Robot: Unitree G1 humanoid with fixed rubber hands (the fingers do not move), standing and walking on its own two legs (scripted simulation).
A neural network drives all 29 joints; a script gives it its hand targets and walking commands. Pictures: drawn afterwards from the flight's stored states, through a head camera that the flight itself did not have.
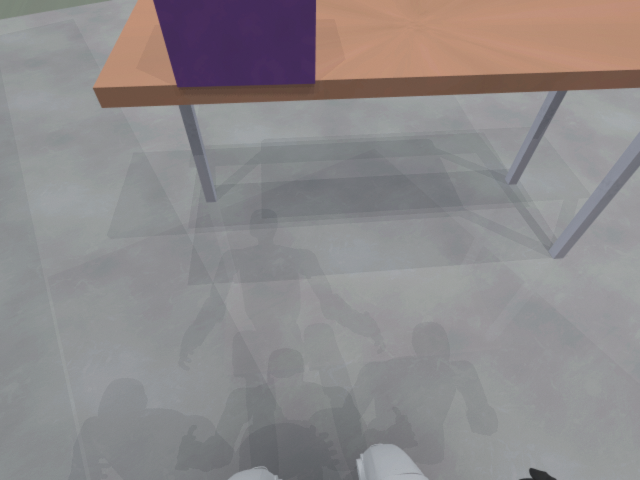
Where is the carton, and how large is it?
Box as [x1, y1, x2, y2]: [153, 0, 315, 86]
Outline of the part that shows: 153,0 177,86 314,83 315,0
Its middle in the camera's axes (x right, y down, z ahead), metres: -0.16 -0.47 +0.78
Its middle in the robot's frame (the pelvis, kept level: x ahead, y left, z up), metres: +0.94 +0.12 +0.17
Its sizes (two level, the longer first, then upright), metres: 0.279 0.223 0.220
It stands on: a table, 0.78 m high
